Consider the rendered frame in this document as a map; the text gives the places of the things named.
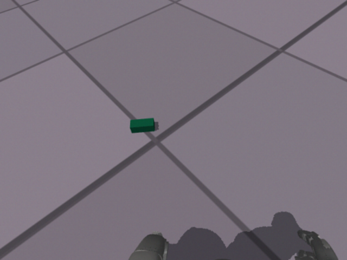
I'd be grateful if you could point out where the right robot hand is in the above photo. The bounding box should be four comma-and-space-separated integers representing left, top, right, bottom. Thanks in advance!
294, 230, 338, 260

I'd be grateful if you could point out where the carton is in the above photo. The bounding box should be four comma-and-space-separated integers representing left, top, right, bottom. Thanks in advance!
130, 118, 155, 133

